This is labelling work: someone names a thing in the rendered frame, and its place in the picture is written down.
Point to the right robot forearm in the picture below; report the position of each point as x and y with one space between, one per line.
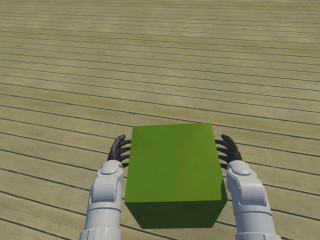
250 203

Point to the robot right hand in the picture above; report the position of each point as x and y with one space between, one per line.
232 151

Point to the carton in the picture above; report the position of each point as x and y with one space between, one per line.
174 177

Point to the robot left hand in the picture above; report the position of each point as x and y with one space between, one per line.
116 150

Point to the left robot forearm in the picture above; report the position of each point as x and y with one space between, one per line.
105 204

